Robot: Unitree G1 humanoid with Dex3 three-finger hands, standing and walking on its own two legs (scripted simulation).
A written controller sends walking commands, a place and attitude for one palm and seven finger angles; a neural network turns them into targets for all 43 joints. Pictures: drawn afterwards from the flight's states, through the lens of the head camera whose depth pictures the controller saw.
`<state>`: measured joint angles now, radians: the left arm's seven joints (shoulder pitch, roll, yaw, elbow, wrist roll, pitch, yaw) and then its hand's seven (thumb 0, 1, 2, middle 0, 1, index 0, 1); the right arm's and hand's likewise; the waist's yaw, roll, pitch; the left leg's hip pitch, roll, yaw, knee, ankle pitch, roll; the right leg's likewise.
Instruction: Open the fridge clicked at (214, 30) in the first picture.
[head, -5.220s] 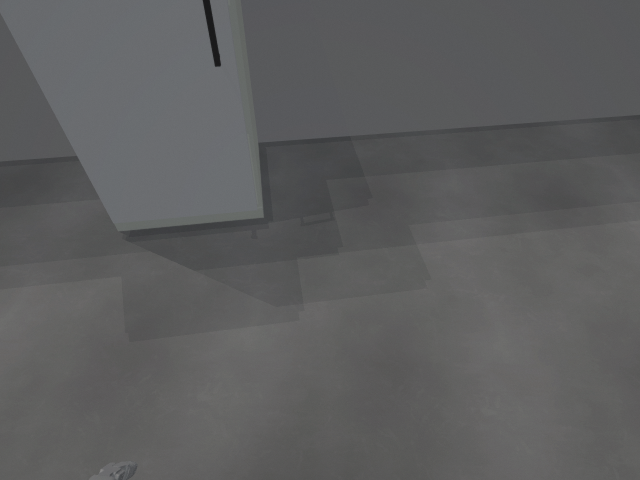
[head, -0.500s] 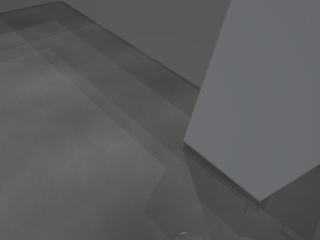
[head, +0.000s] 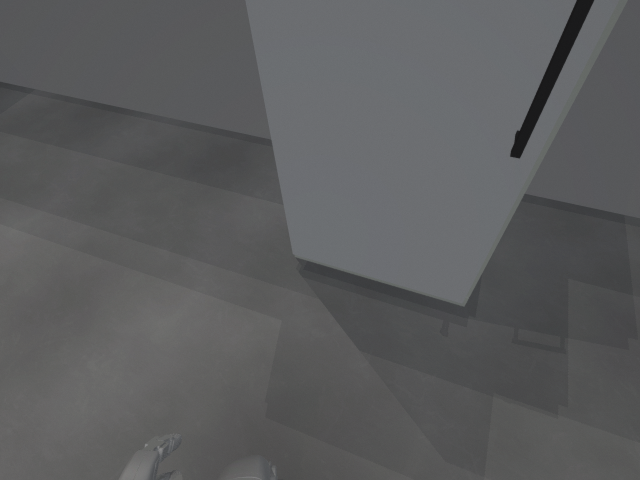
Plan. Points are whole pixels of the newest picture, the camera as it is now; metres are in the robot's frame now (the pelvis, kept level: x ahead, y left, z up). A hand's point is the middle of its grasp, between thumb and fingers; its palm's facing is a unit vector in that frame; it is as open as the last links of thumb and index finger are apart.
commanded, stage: turn to face it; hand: right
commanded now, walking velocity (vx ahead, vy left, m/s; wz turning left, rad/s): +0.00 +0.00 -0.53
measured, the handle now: (572, 22) +0.67 -0.35 +0.20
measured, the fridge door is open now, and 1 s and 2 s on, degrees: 0 0 0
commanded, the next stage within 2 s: take the last steps up to it in 0.46 s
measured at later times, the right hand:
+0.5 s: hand out of the picture +0.05 -0.16 -0.14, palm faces +0.23 +0.94 -0.26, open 7.4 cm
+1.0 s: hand out of the picture -0.06 -0.21 -0.17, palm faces +0.35 +0.92 -0.17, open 7.4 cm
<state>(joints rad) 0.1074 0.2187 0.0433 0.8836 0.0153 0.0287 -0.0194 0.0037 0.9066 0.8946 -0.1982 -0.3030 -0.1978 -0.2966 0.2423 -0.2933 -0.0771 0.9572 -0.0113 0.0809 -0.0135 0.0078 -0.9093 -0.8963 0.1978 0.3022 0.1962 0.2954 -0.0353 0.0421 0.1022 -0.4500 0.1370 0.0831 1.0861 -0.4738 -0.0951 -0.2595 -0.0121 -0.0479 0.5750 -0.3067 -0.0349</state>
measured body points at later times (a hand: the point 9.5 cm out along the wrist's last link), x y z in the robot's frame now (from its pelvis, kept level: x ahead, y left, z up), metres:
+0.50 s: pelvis -0.02 +0.04 +0.00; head +0.01 +0.07 +0.45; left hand +0.08 +0.29 -0.16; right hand +0.03 -0.21 -0.12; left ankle +0.02 +0.15 -0.73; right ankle -0.06 -0.09 -0.65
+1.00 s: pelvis +0.01 -0.02 +0.02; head +0.00 -0.05 +0.46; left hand +0.06 +0.20 -0.13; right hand -0.08 -0.26 -0.15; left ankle +0.09 +0.11 -0.66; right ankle -0.08 -0.09 -0.73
